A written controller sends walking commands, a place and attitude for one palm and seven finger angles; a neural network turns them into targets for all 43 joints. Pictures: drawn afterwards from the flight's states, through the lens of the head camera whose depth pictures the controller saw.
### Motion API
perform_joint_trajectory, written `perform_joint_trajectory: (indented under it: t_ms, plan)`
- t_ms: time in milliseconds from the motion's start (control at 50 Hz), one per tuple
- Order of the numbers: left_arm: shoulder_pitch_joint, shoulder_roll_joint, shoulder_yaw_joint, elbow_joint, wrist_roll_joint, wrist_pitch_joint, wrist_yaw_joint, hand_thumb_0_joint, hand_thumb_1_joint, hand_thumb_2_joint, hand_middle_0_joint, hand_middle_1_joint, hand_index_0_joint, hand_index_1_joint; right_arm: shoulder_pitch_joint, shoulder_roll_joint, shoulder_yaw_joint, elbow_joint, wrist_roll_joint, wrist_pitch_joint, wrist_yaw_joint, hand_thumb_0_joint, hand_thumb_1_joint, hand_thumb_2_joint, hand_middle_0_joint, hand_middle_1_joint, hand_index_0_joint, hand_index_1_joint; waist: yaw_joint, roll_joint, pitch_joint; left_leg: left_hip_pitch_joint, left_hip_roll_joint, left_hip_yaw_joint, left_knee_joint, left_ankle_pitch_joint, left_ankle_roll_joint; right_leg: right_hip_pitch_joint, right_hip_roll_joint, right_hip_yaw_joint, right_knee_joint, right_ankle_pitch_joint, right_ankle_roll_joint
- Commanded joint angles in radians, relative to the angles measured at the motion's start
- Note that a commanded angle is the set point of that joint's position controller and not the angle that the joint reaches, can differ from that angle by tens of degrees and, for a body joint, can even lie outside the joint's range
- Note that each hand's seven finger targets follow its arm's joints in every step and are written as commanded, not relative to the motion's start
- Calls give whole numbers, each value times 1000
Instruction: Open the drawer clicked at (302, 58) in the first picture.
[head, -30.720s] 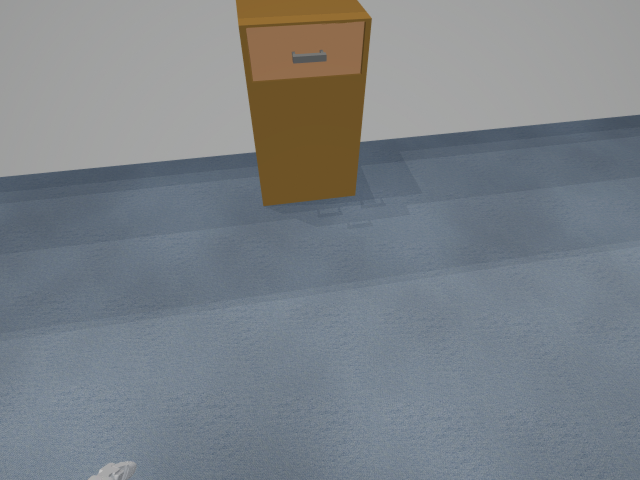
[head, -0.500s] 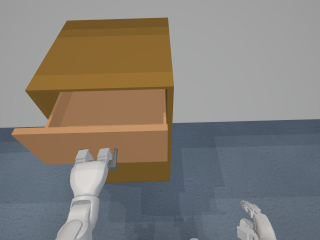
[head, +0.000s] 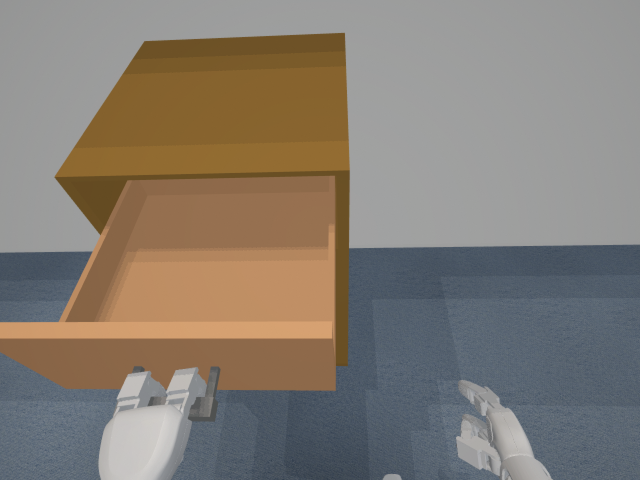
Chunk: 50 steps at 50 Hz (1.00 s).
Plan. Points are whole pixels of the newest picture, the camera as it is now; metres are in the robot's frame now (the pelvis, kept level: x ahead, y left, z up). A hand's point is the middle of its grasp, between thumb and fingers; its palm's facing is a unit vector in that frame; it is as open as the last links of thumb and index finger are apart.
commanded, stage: pull the drawer open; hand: left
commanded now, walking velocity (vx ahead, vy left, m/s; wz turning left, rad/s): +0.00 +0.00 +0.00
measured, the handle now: (171, 391) +0.22 +0.21 -0.01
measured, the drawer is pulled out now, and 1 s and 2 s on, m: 0.26 0.30 0.30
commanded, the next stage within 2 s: open the thumb to release the handle in 0.36 s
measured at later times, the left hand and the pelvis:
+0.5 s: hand out of the picture +0.12 +0.20 -0.03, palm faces -0.03 -0.11 -0.99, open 6.1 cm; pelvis -0.02 -0.01 -0.03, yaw +1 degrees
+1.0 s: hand out of the picture +0.13 +0.20 -0.03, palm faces -0.01 -0.09 -1.00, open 12.7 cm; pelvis -0.03 -0.01 -0.01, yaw +2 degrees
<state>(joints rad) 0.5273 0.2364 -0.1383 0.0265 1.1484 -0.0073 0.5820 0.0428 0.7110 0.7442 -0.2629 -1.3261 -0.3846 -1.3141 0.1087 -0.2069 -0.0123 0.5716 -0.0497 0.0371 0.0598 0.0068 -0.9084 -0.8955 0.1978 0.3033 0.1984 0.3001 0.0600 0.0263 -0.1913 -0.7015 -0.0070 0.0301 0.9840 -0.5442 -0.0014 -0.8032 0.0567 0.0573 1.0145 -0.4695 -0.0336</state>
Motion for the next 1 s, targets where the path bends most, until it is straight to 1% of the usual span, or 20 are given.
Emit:
perform_joint_trajectory:
  t_ms: [0,20,80,120,160,220,260,340,380,420,440,460,480,580,680,700,740,840,900,980]
  plan:
    - [291,116,78,-203,-22,-47,37,0,900,900,-400,-1350,-400,-1350,-114,-83,-27,-177,-9,-65,2,0,-900,-900,200,300,200,300,42,-81,-163,49,-44,-31,-57,423,7,216,-9,47,-103,505,-33]
    - [300,126,89,-227,-23,-56,35,0,900,900,-400,-1350,-400,-1350,-112,-82,-27,-179,-12,-67,5,0,-900,-900,200,300,200,300,43,-82,-178,50,-45,-32,-48,418,7,203,-9,59,-98,495,-34]
    - [386,141,106,-265,-27,-80,33,0,900,900,-400,-1350,-400,-1350,-113,-82,-24,-190,-18,-74,9,0,-900,-900,200,300,200,300,52,-45,-160,47,-46,-32,-35,400,6,157,-7,59,-89,431,-40]
    - [399,131,99,-280,-27,-89,28,0,900,900,-400,-1350,-400,-1350,-113,-81,-24,-198,-23,-74,9,0,-900,-900,200,300,200,300,46,-63,-139,27,-49,-35,-19,362,9,120,-7,55,-87,380,-40]
    - [392,154,123,-300,-29,-98,28,0,900,900,-400,-1350,-400,-1350,-110,-83,-25,-204,-29,-72,5,0,-900,-900,200,300,200,300,42,-63,-129,12,-50,-38,-11,321,12,94,-7,60,-93,325,-44]
    - [424,150,129,-300,-24,-116,30,0,900,900,-400,-1350,-400,-1350,-103,-80,-25,-212,-35,-79,5,0,-900,-900,200,300,200,300,46,-72,-126,0,-56,-38,10,286,11,43,-7,70,-85,261,-46]
    - [424,159,138,-335,-27,-117,30,0,900,900,-400,-1350,-400,-1350,-101,-81,-27,-222,-35,-76,6,0,-900,-900,200,300,200,300,50,-42,-165,7,-51,-40,16,307,12,47,-7,62,-71,272,-50]
    - [421,146,116,-354,-29,-107,29,0,900,900,-400,-1350,-400,-1350,-95,-85,-29,-236,-36,-72,6,0,-900,-900,200,300,200,300,44,-53,-168,-10,-52,-39,31,290,12,29,-11,51,-60,251,-45]
    - [418,168,143,-345,-32,-101,33,0,900,900,-400,-1350,-400,-1350,-88,-84,-26,-235,-35,-71,4,0,-900,-900,200,300,200,300,43,-68,-170,-11,-54,-39,35,291,10,27,-10,70,-61,262,-45]
    - [438,170,157,-336,-37,-100,34,0,900,900,-400,-1350,-400,-1350,-89,-80,-26,-235,-31,-66,-1,0,-900,-900,200,300,200,300,48,-78,-164,-31,-53,-38,32,292,11,52,-10,59,-57,285,-43]
    - [126,190,134,-334,-9,-81,48,0,900,900,-400,-1350,-400,-1350,-87,-110,-33,-210,-40,-53,-10,0,-900,-900,200,300,200,300,-32,-90,-121,-53,-49,-47,62,225,14,-48,-22,74,-66,223,-34]
    - [106,200,182,-328,-6,-81,65,0,830,870,-395,-1342,-395,-1342,-75,-101,-41,-207,-41,-55,-28,0,-900,-900,200,300,200,300,-10,-89,-136,-68,-46,-43,49,203,20,-4,-17,52,-72,206,-30]
    - [152,200,187,-282,0,-76,73,0,760,840,-390,-1335,-390,-1335,-76,-98,-36,-208,-40,-64,-30,0,-900,-900,200,300,200,300,2,-82,-125,-61,-53,-42,48,190,15,-22,-19,66,-80,162,-34]
    - [135,156,126,-288,-39,-26,69,0,410,690,-365,-1298,-365,-1298,-70,-106,-46,-204,-22,-66,-42,0,-900,-900,200,300,200,300,4,-40,-224,6,-47,-33,16,231,18,52,-19,23,-79,217,-29]
    - [118,155,102,-228,-39,3,60,0,60,540,-340,-1260,-340,-1260,-86,-104,-37,-191,-10,-61,-57,0,-900,-900,200,300,200,300,0,-99,-164,-18,-43,-30,-16,203,22,89,-23,12,-116,203,-20]
    - [108,161,106,-219,-34,3,60,0,-10,510,-335,-1253,-335,-1253,-91,-105,-36,-189,-7,-59,-60,0,-900,-900,200,300,200,300,4,-98,-151,-27,-44,-30,-24,190,22,93,-22,10,-121,186,-20]
    - [71,142,77,-202,-22,5,58,0,-150,450,-325,-1237,-325,-1237,-95,-105,-35,-184,-8,-60,-61,0,-900,-900,200,300,200,300,-4,-97,-131,-18,-44,-30,-31,182,25,81,-22,12,-133,169,-21]
    - [70,149,78,-198,-27,1,51,0,-500,300,-300,-1200,-300,-1200,-103,-103,-32,-183,-5,-66,-62,0,-900,-900,200,300,200,300,5,-74,-121,-7,-48,-23,-48,167,26,102,-27,24,-158,143,-23]
    - [68,160,94,-169,-22,-4,52,0,-500,300,-300,-1200,-300,-1200,-106,-101,-32,-177,-4,-67,-64,0,-900,-900,200,300,200,300,7,-79,-97,-13,-50,-23,-52,155,26,101,-25,35,-172,126,-22]
    - [27,155,85,-179,-18,-7,52,0,-500,300,-300,-1200,-300,-1200,-106,-102,-33,-178,-8,-68,-61,0,-900,-900,200,300,200,300,3,-64,-113,3,-49,-23,-54,155,26,99,-28,29,-173,115,-21]
